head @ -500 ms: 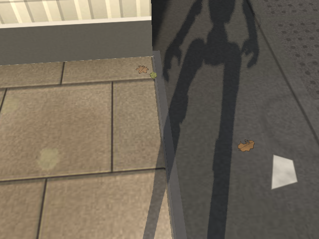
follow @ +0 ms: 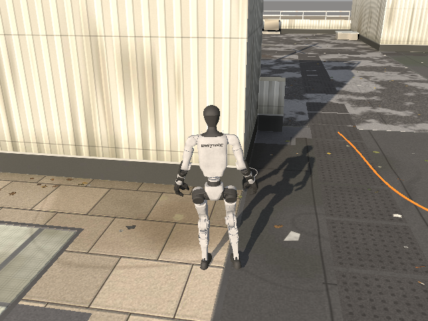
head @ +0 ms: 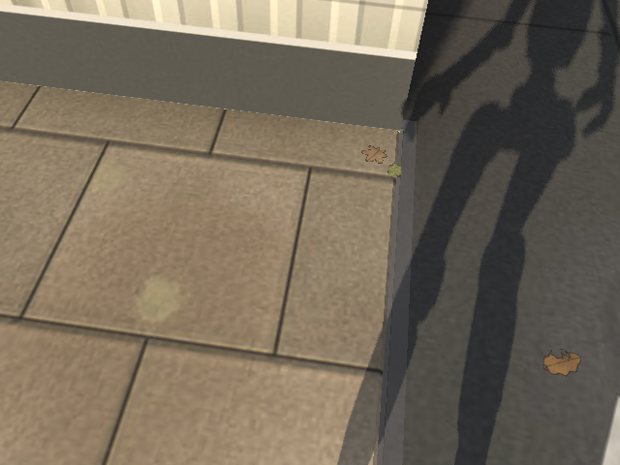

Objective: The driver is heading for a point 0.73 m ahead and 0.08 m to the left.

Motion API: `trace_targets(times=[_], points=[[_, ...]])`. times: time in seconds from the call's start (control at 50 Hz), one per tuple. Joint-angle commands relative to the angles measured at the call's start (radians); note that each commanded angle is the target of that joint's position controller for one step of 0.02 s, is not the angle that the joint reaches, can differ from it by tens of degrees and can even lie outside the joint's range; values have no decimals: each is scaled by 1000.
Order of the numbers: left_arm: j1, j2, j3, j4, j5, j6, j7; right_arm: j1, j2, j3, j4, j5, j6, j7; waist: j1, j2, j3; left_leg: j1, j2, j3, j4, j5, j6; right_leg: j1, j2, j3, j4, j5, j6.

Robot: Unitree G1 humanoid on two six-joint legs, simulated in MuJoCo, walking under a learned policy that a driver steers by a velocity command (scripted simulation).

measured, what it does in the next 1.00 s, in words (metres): walks ahead, turning left: right foot, then left foot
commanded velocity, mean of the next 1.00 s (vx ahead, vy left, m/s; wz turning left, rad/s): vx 0.16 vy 0.00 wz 0.42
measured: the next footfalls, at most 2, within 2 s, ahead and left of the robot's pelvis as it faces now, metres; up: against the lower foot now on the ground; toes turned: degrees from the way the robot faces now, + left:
right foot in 0.12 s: +0.08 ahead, -0.15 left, +0.00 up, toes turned +10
left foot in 0.56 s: +0.00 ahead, +0.11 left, +0.00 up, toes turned +23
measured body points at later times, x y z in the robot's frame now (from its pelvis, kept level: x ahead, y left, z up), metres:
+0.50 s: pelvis +0.01 -0.02 +0.00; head +0.05 -0.01 +0.45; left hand +0.04 +0.29 -0.10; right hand +0.25 -0.23 -0.09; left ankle -0.03 +0.11 -0.71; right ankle +0.04 -0.16 -0.74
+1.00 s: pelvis +0.13 +0.06 +0.00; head +0.15 +0.08 +0.45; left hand +0.21 +0.37 -0.10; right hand +0.26 -0.20 -0.11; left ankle -0.04 +0.09 -0.74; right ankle +0.36 -0.01 -0.70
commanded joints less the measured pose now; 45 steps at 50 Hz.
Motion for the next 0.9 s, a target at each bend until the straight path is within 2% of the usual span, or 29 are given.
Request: trace_targets(times=[0.02,0.06,0.1,0.12,0.14,0.16,0.18,0.2,0.22,0.24,0.3,0.34,0.38,0.42,0.48,0.52,0.54,0.56,0.58,0.6,0.62,0.64,0.66,0.68,0.72,0.74,0.78,0.82,0.9], points=[[16,89,22,-59,-6,-23,-7,-16,-160,-40,-77,-1,-2,-6,7,168,-150,151,244,-329,-147,-123,141,51,23,-15,-78,-1,-8],[41,97,25,-57,-10,-35,-17,-17,-160,-39,-85,3,5,-6,14,178,-153,172,242,-363,-123,-64,132,100,31,-21,-173,1,-25],[118,105,33,-36,-10,-43,-28,-37,-155,-35,-95,16,16,-10,61,167,-152,138,199,-353,-74,-42,92,236,23,-47,-382,124,-54],[150,151,46,-30,1,-41,-28,-17,-127,-26,-100,19,19,-12,59,105,-163,52,147,-303,7,-144,46,348,-84,19,-450,172,-90],[120,231,60,-46,23,-30,-21,24,-75,-15,-109,18,18,-9,6,-152,-145,-122,4,-110,237,-384,-12,423,-307,240,-497,269,-192],[99,227,59,-60,60,-27,-24,2,-147,-38,-134,13,2,-2,13,-292,-103,-229,-33,-19,460,-525,-57,329,-422,406,-532,394,-330],[37,172,45,-94,50,-30,-19,31,-209,-58,-111,3,-2,4,-5,-192,-94,-223,24,-36,609,-460,-83,316,-406,330,-509,421,-333],[-1,129,35,-106,33,-29,-15,58,-207,-63,-80,8,5,6,-16,-132,-85,-219,31,-18,666,-396,-98,315,-332,215,-484,415,-281],[-9,114,30,-113,17,-26,-11,78,-173,-57,-59,7,17,1,-15,-109,-82,-234,36,-4,726,-347,-117,339,-280,143,-468,394,-246],[-1,108,25,-113,7,-23,-8,81,-147,-49,-59,7,26,3,-3,-111,-66,-258,42,5,779,-321,-134,348,-271,103,-462,433,-248],[61,124,27,-110,15,-7,1,0,-106,-30,-106,25,27,10,46,-144,-52,-285,80,80,692,-266,-165,406,-245,7,-474,468,-270],[104,148,36,-107,16,2,5,-45,-95,-22,-137,23,25,16,80,-162,-70,-281,112,97,593,-270,-180,475,-272,-1,-469,490,-288],[101,175,47,-113,12,7,1,-55,-82,-13,-156,18,24,26,87,-170,-88,-211,141,125,494,-286,-177,473,-292,-30,-464,506,-293],[84,198,56,-121,6,9,-9,-52,-81,-9,-166,16,25,35,84,-179,-95,-113,149,165,401,-291,-161,427,-303,-67,-463,523,-291],[81,209,63,-120,-11,6,-23,-36,-100,-18,-174,19,34,46,76,-187,-96,-27,138,204,267,-271,-126,415,-324,-88,-433,516,-277],[81,216,67,-114,-34,3,-29,2,-90,-20,-164,22,38,54,48,-168,-106,89,120,231,103,-192,-72,362,-324,-101,-409,305,-241],[87,189,59,-104,-39,2,-32,62,-93,-26,-137,23,36,54,20,-141,-115,220,93,240,14,-162,-38,276,-298,-126,-364,165,-210],[112,123,38,-90,-25,-2,-40,158,-119,-40,-101,31,30,46,-10,-40,-146,415,115,172,-34,-156,-1,130,-246,-191,-228,-11,-155],[73,13,-4,-130,28,-10,-56,252,-210,-55,-93,25,18,30,-27,260,-171,584,390,-207,-88,-96,88,-145,-130,-287,156,-337,-62],[10,80,18,-177,3,-30,-53,249,-263,-56,-114,-4,-20,43,-58,287,-143,485,528,-499,-200,-295,268,-342,-42,-151,310,-338,-53],[-38,151,38,-177,-24,-42,-56,224,-191,-35,-105,-7,-48,49,-66,194,-78,448,487,-434,-249,-434,250,-364,-90,-96,355,-241,-70],[-31,169,46,-170,-31,-48,-61,187,-155,-21,-92,-1,-63,47,-38,196,-16,403,446,-358,-271,-499,207,-371,-110,-92,331,-131,-89],[-4,161,47,-140,-19,-52,-58,147,-136,-11,-96,3,-69,42,-18,165,3,380,401,-296,-279,-470,173,-349,-126,-88,309,-45,-88],[14,158,48,-131,-9,-56,-59,118,-131,-5,-96,4,-71,37,0,165,24,355,372,-242,-298,-399,157,-327,-130,-86,272,34,-79],[39,135,44,-109,-10,-68,-66,125,-126,0,-94,-9,-84,29,13,142,12,356,341,-164,-321,-240,146,-295,-121,-98,239,166,-67],[39,126,41,-103,-9,-71,-67,138,-125,-1,-87,-9,-90,27,11,119,5,373,336,-135,-324,-174,145,-299,-119,-100,208,211,-59],[23,108,35,-104,-7,-73,-67,165,-124,-1,-68,-6,-97,24,3,98,5,393,328,-88,-330,-98,140,-307,-114,-99,123,276,-42],[-5,90,27,-113,-8,-74,-69,182,-131,-2,-50,-3,-99,24,-9,104,17,389,319,-51,-335,-63,133,-291,-105,-101,22,333,-29],[-90,69,10,-144,-16,-82,-83,228,-149,-7,-7,4,-97,24,-45,101,60,379,331,-12,-338,-21,136,-260,-90,-115,-129,397,-28]])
